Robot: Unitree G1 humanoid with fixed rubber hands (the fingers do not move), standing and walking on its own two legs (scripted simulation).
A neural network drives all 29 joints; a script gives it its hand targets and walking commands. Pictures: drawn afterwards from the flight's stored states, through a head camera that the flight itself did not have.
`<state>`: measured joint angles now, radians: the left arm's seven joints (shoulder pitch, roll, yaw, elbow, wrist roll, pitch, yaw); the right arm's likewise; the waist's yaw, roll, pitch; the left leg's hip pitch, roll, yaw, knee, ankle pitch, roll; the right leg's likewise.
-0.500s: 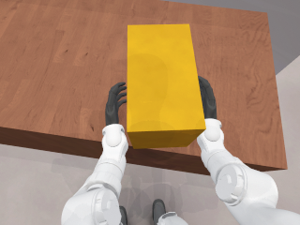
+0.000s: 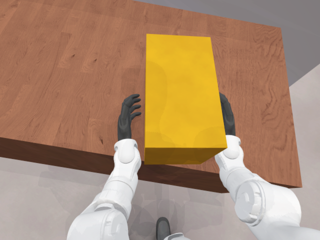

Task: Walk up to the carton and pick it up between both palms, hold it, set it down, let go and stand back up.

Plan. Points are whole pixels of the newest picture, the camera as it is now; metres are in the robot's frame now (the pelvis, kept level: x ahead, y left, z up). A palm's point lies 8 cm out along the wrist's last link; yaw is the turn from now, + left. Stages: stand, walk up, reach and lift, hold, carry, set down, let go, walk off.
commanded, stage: reach and lift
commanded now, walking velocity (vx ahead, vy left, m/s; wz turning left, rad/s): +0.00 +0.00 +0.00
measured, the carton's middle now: (175, 104) +0.46 -0.06 -0.04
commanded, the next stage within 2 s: none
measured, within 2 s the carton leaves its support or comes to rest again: leaves its support in 0.66 s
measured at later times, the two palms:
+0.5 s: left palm (121, 148) +0.35 +0.08 -0.04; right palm (225, 143) +0.35 -0.17 -0.03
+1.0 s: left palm (105, 154) +0.32 +0.10 +0.04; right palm (231, 138) +0.34 -0.15 +0.06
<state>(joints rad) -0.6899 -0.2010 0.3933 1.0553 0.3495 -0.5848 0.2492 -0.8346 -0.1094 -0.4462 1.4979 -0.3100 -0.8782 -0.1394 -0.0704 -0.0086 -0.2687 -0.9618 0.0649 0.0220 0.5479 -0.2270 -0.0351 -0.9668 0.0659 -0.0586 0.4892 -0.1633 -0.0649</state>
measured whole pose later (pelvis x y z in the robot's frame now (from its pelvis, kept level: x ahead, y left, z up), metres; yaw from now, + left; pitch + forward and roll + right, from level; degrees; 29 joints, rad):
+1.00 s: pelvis -0.05 -0.01 +0.00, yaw +5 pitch +19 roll +0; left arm -0.59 -0.05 0.00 1.03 -0.03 -0.22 0.30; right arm -0.64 -0.03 -0.13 1.05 -0.03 -0.20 -0.16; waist -0.08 0.00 -0.33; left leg -0.77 0.00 -0.09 0.69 -0.25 -0.05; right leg -0.77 0.03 -0.09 0.68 -0.25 -0.07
